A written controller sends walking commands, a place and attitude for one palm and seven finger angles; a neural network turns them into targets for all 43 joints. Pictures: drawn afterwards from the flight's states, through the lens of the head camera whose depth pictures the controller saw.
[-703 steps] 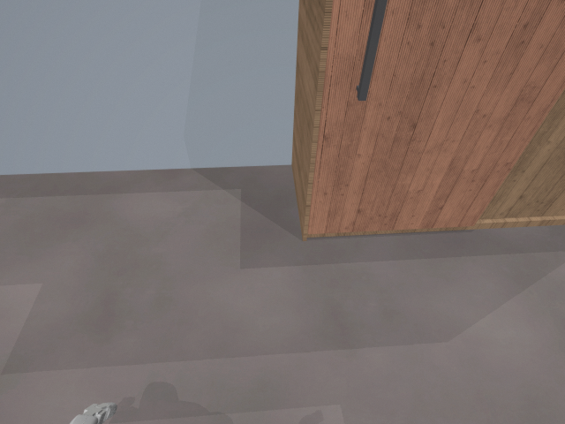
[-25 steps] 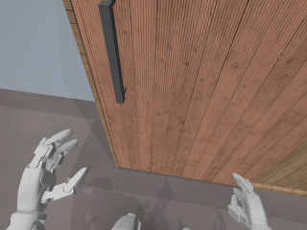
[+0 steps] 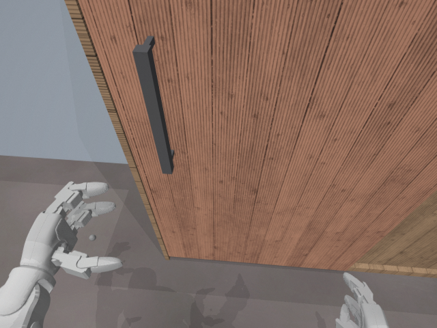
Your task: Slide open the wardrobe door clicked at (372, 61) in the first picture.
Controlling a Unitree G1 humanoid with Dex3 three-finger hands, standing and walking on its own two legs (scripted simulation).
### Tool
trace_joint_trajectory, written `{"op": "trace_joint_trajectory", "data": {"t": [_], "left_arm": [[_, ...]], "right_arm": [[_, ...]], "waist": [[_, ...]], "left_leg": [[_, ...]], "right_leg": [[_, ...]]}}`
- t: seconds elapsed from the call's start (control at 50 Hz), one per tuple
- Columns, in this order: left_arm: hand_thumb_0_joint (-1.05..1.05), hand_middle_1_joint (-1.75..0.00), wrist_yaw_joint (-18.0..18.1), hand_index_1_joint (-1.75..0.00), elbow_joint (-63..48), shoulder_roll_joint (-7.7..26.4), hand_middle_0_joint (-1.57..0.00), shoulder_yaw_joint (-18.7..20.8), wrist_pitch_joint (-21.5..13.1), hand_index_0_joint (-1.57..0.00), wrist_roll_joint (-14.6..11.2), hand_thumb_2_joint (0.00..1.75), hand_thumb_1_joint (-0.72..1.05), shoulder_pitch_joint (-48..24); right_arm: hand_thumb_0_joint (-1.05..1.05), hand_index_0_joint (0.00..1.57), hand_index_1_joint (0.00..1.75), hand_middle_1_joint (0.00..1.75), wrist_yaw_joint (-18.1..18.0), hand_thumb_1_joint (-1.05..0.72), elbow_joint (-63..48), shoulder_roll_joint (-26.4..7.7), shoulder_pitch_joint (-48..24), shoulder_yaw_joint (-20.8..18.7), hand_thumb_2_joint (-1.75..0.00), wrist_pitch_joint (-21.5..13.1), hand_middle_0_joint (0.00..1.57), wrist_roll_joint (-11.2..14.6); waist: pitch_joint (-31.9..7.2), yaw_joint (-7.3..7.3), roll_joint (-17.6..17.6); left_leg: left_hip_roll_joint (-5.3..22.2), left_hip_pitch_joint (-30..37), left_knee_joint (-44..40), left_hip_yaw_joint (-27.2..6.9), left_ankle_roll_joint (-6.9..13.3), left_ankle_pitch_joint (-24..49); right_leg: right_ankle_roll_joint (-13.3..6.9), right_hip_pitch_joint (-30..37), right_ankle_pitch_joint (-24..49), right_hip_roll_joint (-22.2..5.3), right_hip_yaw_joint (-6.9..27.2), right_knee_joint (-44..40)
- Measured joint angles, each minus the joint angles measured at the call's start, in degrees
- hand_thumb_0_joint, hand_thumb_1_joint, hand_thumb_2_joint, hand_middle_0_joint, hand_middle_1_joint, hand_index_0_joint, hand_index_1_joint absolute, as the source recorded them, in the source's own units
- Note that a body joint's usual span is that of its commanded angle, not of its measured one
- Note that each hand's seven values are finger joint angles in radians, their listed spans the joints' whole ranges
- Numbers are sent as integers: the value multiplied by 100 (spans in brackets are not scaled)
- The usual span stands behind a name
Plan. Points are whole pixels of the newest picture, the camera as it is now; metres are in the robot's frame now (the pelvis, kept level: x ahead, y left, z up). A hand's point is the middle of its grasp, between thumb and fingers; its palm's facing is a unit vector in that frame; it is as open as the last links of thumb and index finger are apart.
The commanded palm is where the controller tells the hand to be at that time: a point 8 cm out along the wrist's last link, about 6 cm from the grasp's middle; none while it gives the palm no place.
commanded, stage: raise the hand with hooked fingers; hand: left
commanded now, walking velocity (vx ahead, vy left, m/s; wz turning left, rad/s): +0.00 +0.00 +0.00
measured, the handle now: (160, 115) +0.47 +0.16 +0.14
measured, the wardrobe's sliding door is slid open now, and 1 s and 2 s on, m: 0.00 0.00 0.00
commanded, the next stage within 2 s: move the hooked fingers beside the handle in 1.00 s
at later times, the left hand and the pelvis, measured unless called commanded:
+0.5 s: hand (30, 182) +0.27 +0.29 +0.18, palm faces +0.10 -0.99 -0.08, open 14.0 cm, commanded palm +0.23 +0.33 +0.17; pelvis +0.00 +0.00 +0.02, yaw +1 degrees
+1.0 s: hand (55, 185) +0.27 +0.26 +0.16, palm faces +0.07 -1.00 -0.07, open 14.0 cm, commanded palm +0.24 +0.31 +0.17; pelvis +0.00 -0.01 +0.02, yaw +0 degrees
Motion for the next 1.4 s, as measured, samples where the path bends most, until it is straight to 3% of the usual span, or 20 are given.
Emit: {"op": "trace_joint_trajectory", "data": {"t": [0.14, 0.3, 0.46, 0.62, 0.8, 1.02, 1.4], "left_arm": [[0, -110, 63, -110, 83, 190, -29, 465, 98, -29, -172, 36, -34, -620], [-1, -117, -321, -118, 458, 409, -30, 472, 1007, -29, -27, 31, -46, -1126], [-1, -119, -351, -120, 566, 619, -30, 873, 946, -30, -119, 30, -49, -1631], [-1, -120, -650, -120, 1163, 868, -30, 884, 1455, -30, -54, 30, -50, -1986], [-1, -120, -475, -120, 833, 566, -30, 958, 1158, -30, -67, 30, -50, -1661], [-1, -120, -538, -120, 1064, 637, -30, 918, 1239, -30, -68, 30, -50, -1780], [-1, -120, -524, -120, 1521, 613, -30, 840, 1051, -30, -32, 30, -50, -2207]], "right_arm": [[2, 20, 30, 30, -11, -90, -120, 149, -197, 174, -90, -66, 20, 18], [1, 20, 30, 30, -54, -90, -202, 203, -307, 367, -90, 72, 20, 56], [1, 20, 30, 30, -76, -90, -24, 260, -182, 461, -90, 146, 20, 57], [2, 20, 30, 30, -79, -90, -7, 100, -118, 415, -90, 274, 20, 130], [2, 20, 30, 30, -44, -90, -20, 70, -85, 301, -90, 216, 20, 96], [2, 20, 30, 30, -96, -90, -7, 87, -202, 309, -90, 202, 20, 124], [2, 20, 30, 30, -138, -90, 67, 54, -178, 265, -90, 229, 20, 143]], "waist": [[-2, 108, -51], [123, 186, 81], [198, 227, 62], [224, 140, 135], [236, 112, 51], [213, 138, 135], [176, 80, 130]], "left_leg": [[-35, 442, -321, -29, 10, 104], [-88, 768, -680, -25, 54, 291], [-101, 1101, -1022, -37, 31, 456], [-103, 1132, -1221, -29, 19, 603], [-25, 1242, -1257, 15, -46, 583], [5, 1247, -1282, -25, -106, 600], [38, 1126, -1181, -18, -146, 540]], "right_leg": [[22, 480, 129, -9, -25, -377], [62, 814, 323, -40, -22, -748], [46, 1143, 479, -32, -31, -1079], [23, 1136, 589, -27, -22, -1209], [-40, 1210, 581, 51, 31, -1229], [-97, 1199, 551, 83, -4, -1203], [-133, 1051, 473, 110, 8, -1061]]}}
